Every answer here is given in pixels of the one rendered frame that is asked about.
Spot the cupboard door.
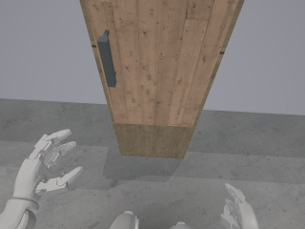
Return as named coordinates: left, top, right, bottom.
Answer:
left=85, top=0, right=238, bottom=127

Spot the left robot thigh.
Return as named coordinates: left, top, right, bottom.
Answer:
left=110, top=214, right=139, bottom=229

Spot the handle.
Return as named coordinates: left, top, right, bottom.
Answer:
left=97, top=30, right=116, bottom=88

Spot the robot right hand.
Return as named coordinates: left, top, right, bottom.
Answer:
left=220, top=183, right=259, bottom=229

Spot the robot left hand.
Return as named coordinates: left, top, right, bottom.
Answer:
left=13, top=129, right=84, bottom=202

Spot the left robot shin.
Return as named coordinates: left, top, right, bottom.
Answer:
left=124, top=211, right=133, bottom=215

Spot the robot left forearm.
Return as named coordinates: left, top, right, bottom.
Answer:
left=0, top=198, right=40, bottom=229

